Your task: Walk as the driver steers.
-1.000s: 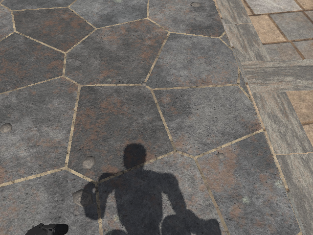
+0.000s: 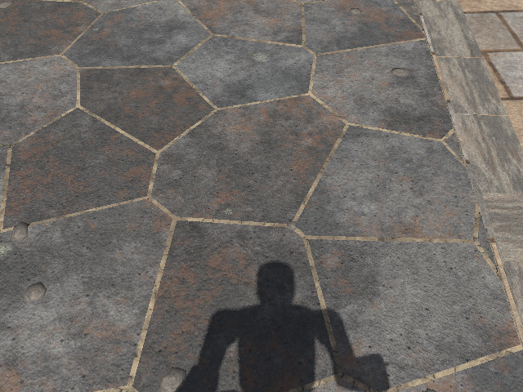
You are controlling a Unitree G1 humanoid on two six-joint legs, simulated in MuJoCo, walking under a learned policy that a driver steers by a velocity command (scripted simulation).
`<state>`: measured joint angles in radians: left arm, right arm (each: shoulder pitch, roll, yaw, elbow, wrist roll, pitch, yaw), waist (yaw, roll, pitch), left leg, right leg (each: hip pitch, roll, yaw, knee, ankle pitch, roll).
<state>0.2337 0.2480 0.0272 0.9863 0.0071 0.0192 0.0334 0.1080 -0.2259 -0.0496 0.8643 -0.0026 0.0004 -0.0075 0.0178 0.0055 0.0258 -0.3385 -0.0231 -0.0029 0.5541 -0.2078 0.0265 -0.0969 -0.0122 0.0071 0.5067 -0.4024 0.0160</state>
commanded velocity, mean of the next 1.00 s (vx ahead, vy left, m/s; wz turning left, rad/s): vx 0.00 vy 0.00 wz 0.00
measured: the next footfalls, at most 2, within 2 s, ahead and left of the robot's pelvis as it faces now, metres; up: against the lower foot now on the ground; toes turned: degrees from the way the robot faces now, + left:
right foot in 1.98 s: +0.47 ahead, -0.14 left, +0.00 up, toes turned -3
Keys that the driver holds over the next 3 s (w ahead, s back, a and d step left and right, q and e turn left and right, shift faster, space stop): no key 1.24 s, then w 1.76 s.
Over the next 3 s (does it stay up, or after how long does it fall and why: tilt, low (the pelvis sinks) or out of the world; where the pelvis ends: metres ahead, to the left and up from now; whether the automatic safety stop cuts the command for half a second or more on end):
stays up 0.84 0.00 0.01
